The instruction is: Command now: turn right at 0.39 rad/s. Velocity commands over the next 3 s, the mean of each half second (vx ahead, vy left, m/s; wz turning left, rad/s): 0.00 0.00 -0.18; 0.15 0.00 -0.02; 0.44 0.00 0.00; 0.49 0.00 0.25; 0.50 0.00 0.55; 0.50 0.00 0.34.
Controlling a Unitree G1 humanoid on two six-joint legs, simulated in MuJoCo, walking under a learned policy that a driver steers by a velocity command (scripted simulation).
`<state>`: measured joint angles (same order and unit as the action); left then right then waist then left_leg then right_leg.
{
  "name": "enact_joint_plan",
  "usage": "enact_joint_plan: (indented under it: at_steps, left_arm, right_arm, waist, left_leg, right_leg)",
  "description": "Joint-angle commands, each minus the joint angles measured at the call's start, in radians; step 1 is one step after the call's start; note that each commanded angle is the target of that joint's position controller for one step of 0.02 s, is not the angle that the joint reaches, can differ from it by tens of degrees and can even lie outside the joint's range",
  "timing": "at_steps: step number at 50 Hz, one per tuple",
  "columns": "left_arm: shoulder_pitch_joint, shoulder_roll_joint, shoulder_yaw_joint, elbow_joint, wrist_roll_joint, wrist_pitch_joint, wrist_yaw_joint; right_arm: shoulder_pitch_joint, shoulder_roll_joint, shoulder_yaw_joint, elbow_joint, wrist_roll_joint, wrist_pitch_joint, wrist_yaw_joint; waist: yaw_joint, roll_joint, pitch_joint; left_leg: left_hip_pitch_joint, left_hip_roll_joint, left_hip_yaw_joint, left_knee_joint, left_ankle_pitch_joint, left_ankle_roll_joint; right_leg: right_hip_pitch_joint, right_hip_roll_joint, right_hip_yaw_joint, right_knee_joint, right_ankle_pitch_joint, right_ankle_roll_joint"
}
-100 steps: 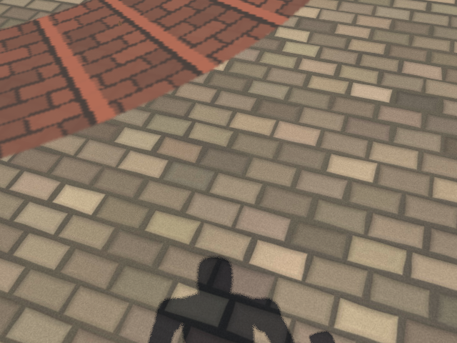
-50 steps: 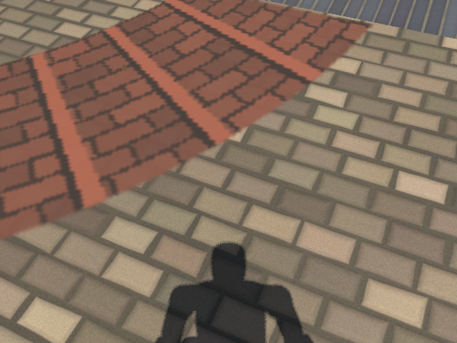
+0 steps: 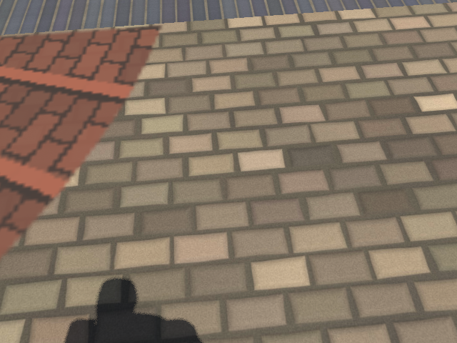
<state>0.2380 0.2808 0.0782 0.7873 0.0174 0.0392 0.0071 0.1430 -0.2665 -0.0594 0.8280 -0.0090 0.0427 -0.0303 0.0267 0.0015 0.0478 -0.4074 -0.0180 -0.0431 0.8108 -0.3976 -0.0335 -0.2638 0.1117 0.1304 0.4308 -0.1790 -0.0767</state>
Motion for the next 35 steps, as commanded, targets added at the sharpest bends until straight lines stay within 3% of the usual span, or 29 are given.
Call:
enact_joint_plan:
  at_steps: [1, 3, 5, 6, 7, 8, 9, 10, 11, 13, 17, 19, 21, 22, 23, 24, 27, 34, 35]
  left_arm:
    - [0.018, 0.151, 0.033, -0.044, 0.007, -0.005, -0.001]
    - [-0.01, 0.147, 0.028, -0.04, 0.005, -0.001, -0.001]
    - [-0.046, 0.132, 0.018, -0.039, -0.008, 0.004, 0.003]
    - [-0.024, 0.09, 0.004, -0.042, -0.011, 0.0, 0.004]
    - [0.035, 0.03, -0.013, -0.043, -0.015, -0.006, 0.004]
    - [0.003, 0.109, 0.008, -0.029, -0.003, 0.001, 0.014]
    - [0.006, 0.123, 0.013, -0.014, -0.002, 0.005, 0.014]
    - [0.01, 0.106, 0.012, 0.004, -0.004, 0.007, 0.01]
    - [0.019, 0.098, 0.01, 0.018, -0.004, 0.009, 0.006]
    - [0.023, 0.077, 0.001, 0.04, 0.001, 0.012, -0.001]
    - [-0.027, 0.046, -0.019, 0.064, -0.017, 0.012, 0.013]
    - [0.002, 0.041, -0.025, 0.096, -0.018, 0.006, 0.022]
    - [0.002, 0.095, -0.02, 0.112, 0.004, -0.011, 0.03]
    - [-0.035, 0.131, -0.014, 0.127, -0.002, -0.015, 0.026]
    - [-0.052, 0.084, -0.026, 0.133, -0.007, -0.021, 0.017]
    - [-0.05, 0.065, -0.032, 0.142, -0.004, -0.027, 0.014]
    - [-0.029, 0.071, -0.04, 0.189, -0.005, -0.035, 0.026]
    - [-0.025, 0.063, -0.052, 0.247, -0.007, -0.04, 0.03]
    - [-0.012, 0.066, -0.052, 0.256, -0.007, -0.039, 0.03]
  right_arm:
    - [0.006, -0.076, -0.009, -0.067, 0.008, -0.015, -0.006]
    - [0.04, -0.073, -0.006, -0.064, 0.011, -0.019, -0.009]
    - [0.103, -0.06, 0.0, -0.046, 0.005, -0.031, -0.014]
    - [0.091, -0.109, -0.006, -0.053, -0.012, -0.04, -0.021]
    - [0.026, -0.169, -0.007, -0.086, -0.02, -0.044, -0.022]
    - [0.019, -0.175, -0.009, -0.078, -0.021, -0.044, -0.012]
    - [-0.002, -0.12, 0.006, -0.078, -0.013, -0.049, -0.003]
    - [-0.041, -0.088, 0.016, -0.076, -0.006, -0.052, 0.0]
    - [-0.057, -0.082, 0.019, -0.076, -0.009, -0.052, 0.0]
    - [-0.025, -0.089, 0.02, -0.053, -0.007, -0.053, -0.005]
    - [0.044, -0.109, 0.016, -0.004, -0.01, -0.045, -0.001]
    - [0.036, -0.119, 0.012, 0.014, -0.006, -0.039, 0.001]
    - [0.053, -0.099, 0.016, 0.019, -0.002, -0.048, 0.006]
    - [0.073, -0.084, 0.016, 0.025, 0.007, -0.05, 0.011]
    - [0.055, -0.079, 0.021, 0.048, 0.004, -0.046, 0.008]
    - [0.038, -0.09, 0.016, 0.062, 0.001, -0.042, 0.005]
    - [0.042, -0.083, 0.015, 0.093, -0.003, -0.036, 0.008]
    - [0.067, -0.064, 0.024, 0.176, -0.002, -0.035, 0.006]
    - [0.077, -0.061, 0.026, 0.187, -0.003, -0.034, 0.007]
  waist:
    - [0.01, -0.126, -0.108]
    - [-0.009, -0.126, -0.108]
    - [-0.054, -0.095, -0.101]
    - [-0.031, 0.011, -0.1]
    - [0.017, 0.187, -0.107]
    - [-0.018, 0.191, -0.084]
    - [-0.001, 0.118, -0.059]
    - [0.016, 0.102, -0.031]
    - [0.023, 0.123, -0.032]
    - [0.009, 0.15, -0.041]
    - [-0.039, 0.158, -0.071]
    - [-0.012, 0.144, -0.069]
    - [-0.026, 0.075, -0.1]
    - [-0.069, -0.031, -0.068]
    - [-0.044, -0.045, -0.063]
    - [-0.03, -0.033, -0.026]
    - [-0.034, -0.062, -0.013]
    - [-0.035, -0.026, 0.009]
    - [-0.032, -0.03, -0.011]
  left_leg:
    - [0.016, -0.013, 0.011, -0.077, -0.024, 0.02]
    - [0.108, -0.023, 0.02, -0.19, -0.001, 0.038]
    - [0.272, -0.011, 0.017, -0.462, 0.177, 0.061]
    - [0.341, 0.118, -0.122, -0.563, 0.181, 0.088]
    - [0.393, 0.337, -0.369, -0.622, 0.328, 0.158]
    - [0.223, 0.402, -0.389, -0.576, 0.454, 0.275]
    - [0.194, 0.354, -0.336, -0.579, 0.467, 0.288]
    - [0.172, 0.292, -0.252, -0.571, 0.459, 0.258]
    - [0.189, 0.236, -0.189, -0.558, 0.474, 0.225]
    - [0.263, 0.197, -0.136, -0.519, 0.585, 0.212]
    - [0.346, 0.198, -0.149, -0.461, 0.642, 0.216]
    - [0.324, 0.181, -0.145, -0.435, 0.63, 0.179]
    - [0.229, 0.158, -0.144, -0.431, 0.508, 0.109]
    - [0.227, 0.095, -0.087, -0.474, 0.385, 0.092]
    - [0.281, 0.077, -0.067, -0.49, 0.298, 0.082]
    - [0.287, 0.08, -0.066, -0.473, 0.293, 0.081]
    - [0.303, 0.09, -0.07, -0.471, 0.327, 0.081]
    - [0.288, 0.086, -0.065, -0.491, 0.288, 0.063]
    - [0.29, 0.072, -0.052, -0.482, 0.209, 0.063]
  right_leg:
    - [0.134, -0.282, 0.286, -0.069, 0.342, -0.154]
    - [0.102, -0.27, 0.298, -0.053, 0.36, -0.13]
    - [0.025, -0.222, 0.282, -0.012, 0.261, -0.065]
    - [-0.047, -0.162, 0.231, 0.056, 0.091, -0.009]
    - [-0.157, -0.018, 0.077, 0.19, -0.212, 0.039]
    - [-0.095, 0.009, 0.003, 0.329, -0.388, 0.05]
    - [-0.071, -0.013, 0.027, 0.412, -0.354, 0.057]
    - [-0.06, -0.023, 0.025, 0.439, -0.301, 0.068]
    - [-0.055, -0.022, 0.013, 0.448, -0.268, 0.079]
    - [-0.063, -0.03, -0.018, 0.383, -0.264, 0.102]
    - [0.011, -0.062, -0.091, 0.13, -0.242, 0.108]
    - [0.111, -0.069, -0.109, -0.094, -0.048, 0.093]
    - [0.266, -0.169, 0.011, -0.138, 0.145, 0.072]
    - [0.203, -0.199, 0.034, -0.072, 0.216, 0.04]
    - [0.143, -0.203, 0.04, -0.084, 0.144, 0.027]
    - [0.11, -0.195, 0.038, -0.106, 0.104, 0.03]
    - [0.098, -0.186, 0.036, -0.133, 0.084, 0.038]
    - [0.085, -0.19, 0.043, -0.164, 0.006, 0.025]
    - [0.089, -0.184, 0.047, -0.18, -0.106, 0.018]
